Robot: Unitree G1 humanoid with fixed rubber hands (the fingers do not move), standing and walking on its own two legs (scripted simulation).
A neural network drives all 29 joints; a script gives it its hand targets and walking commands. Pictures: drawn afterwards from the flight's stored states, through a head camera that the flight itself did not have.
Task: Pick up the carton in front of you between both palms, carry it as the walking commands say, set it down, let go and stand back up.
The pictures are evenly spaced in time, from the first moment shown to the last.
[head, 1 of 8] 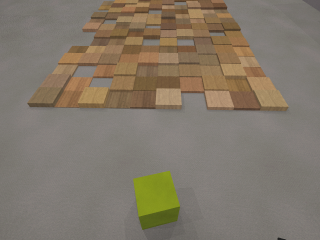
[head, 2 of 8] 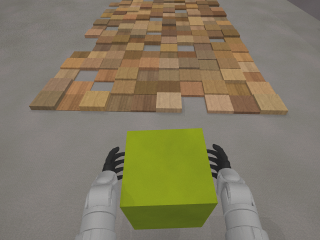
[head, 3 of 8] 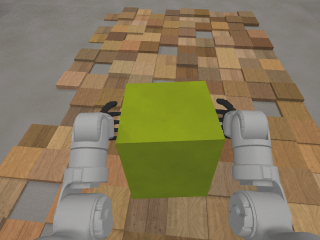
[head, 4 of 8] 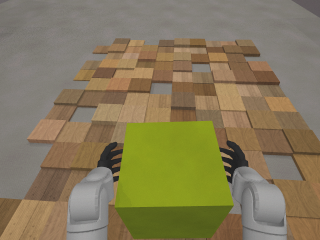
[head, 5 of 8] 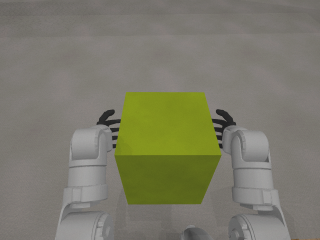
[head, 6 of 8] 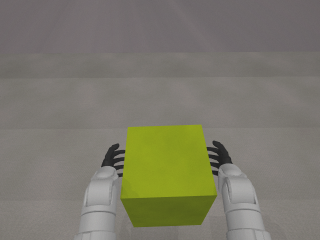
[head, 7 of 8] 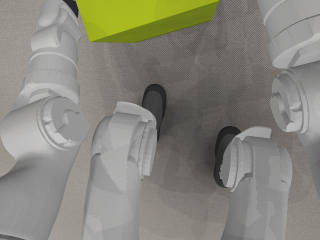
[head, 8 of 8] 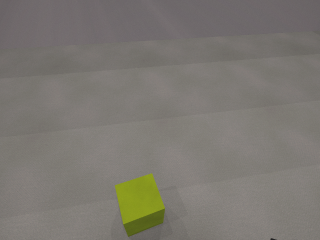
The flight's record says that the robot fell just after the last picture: no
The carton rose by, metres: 0.82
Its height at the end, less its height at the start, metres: +0.00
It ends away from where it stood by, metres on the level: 6.97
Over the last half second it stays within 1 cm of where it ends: yes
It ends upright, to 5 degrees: yes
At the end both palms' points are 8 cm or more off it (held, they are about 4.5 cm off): yes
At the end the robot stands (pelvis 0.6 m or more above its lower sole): yes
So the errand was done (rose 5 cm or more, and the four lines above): yes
